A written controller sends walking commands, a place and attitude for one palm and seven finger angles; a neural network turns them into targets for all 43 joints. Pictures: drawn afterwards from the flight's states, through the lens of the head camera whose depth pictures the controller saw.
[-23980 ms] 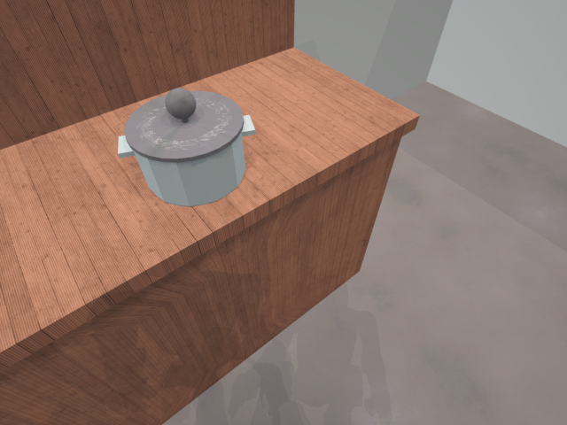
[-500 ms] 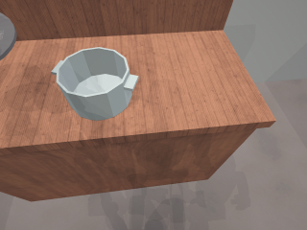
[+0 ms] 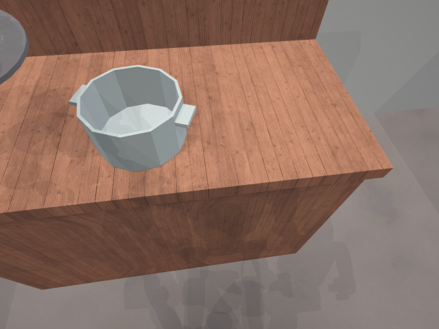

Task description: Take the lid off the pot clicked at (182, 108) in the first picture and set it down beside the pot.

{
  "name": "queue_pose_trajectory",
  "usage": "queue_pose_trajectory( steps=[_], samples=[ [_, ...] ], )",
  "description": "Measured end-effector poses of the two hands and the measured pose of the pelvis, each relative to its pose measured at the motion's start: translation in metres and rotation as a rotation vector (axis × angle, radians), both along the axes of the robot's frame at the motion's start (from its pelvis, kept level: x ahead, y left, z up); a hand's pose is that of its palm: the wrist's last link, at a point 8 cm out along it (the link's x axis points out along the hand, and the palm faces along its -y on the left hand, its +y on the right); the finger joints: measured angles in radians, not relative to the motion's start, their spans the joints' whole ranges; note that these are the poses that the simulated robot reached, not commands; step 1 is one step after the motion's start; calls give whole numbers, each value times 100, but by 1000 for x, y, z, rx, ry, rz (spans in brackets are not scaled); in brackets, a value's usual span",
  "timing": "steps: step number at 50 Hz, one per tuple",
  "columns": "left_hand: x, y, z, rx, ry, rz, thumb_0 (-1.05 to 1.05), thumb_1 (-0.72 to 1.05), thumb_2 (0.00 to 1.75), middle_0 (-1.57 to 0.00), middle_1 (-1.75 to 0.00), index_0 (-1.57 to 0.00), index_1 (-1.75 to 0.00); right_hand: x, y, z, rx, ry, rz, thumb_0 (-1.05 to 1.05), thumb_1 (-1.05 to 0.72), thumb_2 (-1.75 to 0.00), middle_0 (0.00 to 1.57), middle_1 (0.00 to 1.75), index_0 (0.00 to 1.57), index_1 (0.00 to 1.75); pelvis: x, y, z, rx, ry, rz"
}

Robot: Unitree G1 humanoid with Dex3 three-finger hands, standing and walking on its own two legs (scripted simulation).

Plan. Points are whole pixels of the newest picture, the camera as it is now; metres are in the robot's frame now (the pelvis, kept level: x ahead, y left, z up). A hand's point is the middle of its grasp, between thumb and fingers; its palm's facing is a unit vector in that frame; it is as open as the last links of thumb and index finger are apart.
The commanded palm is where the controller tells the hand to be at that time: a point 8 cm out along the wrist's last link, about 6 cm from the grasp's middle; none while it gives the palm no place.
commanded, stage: lower the lid onto the table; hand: left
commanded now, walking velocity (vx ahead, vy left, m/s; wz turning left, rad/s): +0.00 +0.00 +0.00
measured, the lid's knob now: out of the picture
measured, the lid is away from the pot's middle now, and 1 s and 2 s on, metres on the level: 0.22 0.24 0.23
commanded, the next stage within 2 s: none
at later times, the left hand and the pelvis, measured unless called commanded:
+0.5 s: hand out of the picture +0.45 +0.37 +0.27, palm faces -0.21 -0.25 -0.94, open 7.7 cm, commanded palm +0.49 +0.37 +0.35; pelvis +0.00 +0.00 +0.00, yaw +0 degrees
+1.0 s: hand out of the picture +0.45 +0.37 +0.23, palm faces -0.29 -0.27 -0.92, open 7.7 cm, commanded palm +0.50 +0.38 +0.31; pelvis +0.00 +0.00 +0.00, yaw +0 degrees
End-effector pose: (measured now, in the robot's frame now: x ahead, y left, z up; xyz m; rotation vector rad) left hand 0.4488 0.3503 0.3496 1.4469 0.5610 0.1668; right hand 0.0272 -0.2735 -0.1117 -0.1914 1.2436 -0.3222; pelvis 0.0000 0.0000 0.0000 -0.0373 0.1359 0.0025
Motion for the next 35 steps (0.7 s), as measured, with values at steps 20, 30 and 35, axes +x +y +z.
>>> queue_pose_trajectory(
  steps=[20, 30, 35],
  samples=[
    [-4, 17, -13, -73, 34, 166, 0, 23, 66, -68, -98, -66, -99, -20, -4, 2, 3, 35, -14, 1, -91, -90, 21, 30, 21, 30, 1, -3, 0, -1, 9, -2],
    [-7, 21, -20, -80, 22, 172, 0, 23, 66, -68, -98, -66, -99, -15, -8, 3, -16, 17, -1, 1, -91, -90, 21, 30, 21, 30, 2, -3, -2, -3, 16, 4],
    [-7, 20, -31, -79, 61, 178, 0, 23, 66, -68, -98, -66, -100, -10, -7, 2, -10, 6, 4, 1, -91, -90, 21, 30, 21, 30, 1, -3, -2, -3, 17, 4]
  ],
)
